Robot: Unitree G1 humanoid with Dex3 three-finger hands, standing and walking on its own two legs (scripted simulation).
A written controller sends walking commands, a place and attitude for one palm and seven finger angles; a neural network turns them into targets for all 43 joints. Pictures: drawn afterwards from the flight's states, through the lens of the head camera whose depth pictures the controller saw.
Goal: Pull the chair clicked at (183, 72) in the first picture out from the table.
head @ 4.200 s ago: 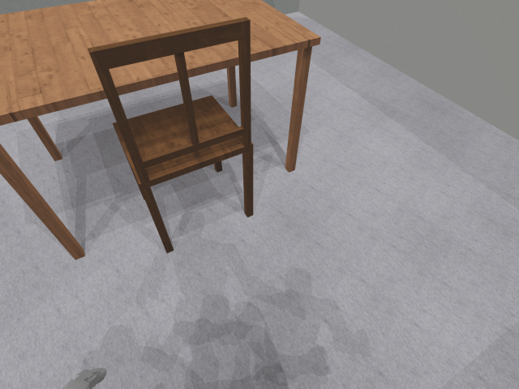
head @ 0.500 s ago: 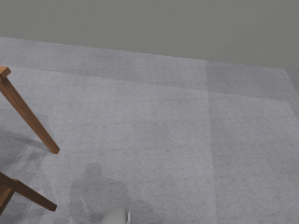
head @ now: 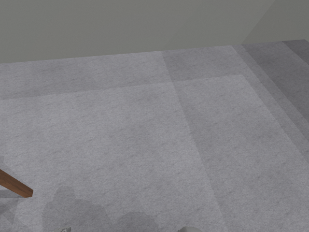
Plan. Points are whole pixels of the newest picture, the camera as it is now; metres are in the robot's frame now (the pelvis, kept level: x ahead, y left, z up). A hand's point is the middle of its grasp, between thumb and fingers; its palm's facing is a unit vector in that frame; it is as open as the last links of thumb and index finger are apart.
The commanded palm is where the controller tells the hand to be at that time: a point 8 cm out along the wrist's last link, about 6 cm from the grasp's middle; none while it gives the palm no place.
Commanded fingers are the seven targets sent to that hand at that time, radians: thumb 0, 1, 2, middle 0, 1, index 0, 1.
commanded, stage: walk to a spot facing it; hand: left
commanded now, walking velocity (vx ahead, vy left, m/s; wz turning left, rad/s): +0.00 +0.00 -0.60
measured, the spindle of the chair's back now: out of the picture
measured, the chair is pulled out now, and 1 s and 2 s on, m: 0.00 0.00 0.00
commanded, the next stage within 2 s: turn to face it in 1.20 s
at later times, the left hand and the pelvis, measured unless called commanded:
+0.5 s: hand out of the picture +0.13 +0.18 -0.17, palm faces -0.20 -0.96 -0.20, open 7.4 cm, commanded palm none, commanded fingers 0.00 0.90 0.90 -0.20 -0.30 -0.20 -0.30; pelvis +0.03 +0.00 +0.00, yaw -16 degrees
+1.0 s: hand (143, 168) +0.34 +0.06 -0.18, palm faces -0.59 -0.79 -0.15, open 7.4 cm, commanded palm none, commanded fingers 0.00 0.90 0.90 -0.20 -0.30 -0.20 -0.30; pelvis +0.16 -0.04 -0.01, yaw -35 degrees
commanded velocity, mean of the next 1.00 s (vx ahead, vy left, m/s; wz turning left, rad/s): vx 0.22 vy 0.00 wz -0.60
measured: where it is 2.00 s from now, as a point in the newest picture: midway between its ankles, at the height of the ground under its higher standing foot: (192, 214)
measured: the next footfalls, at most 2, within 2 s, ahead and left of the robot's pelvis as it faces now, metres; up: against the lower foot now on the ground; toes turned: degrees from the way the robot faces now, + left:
right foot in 0.12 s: +0.03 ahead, -0.11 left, +0.00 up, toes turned -10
left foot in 0.56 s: +0.13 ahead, +0.11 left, +0.00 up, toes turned -14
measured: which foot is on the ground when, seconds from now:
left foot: down 0.00-0.12, up 0.14-0.54, down 0.56-1.00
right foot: up 0.00-0.10, down 0.12-0.56, up 0.58-1.00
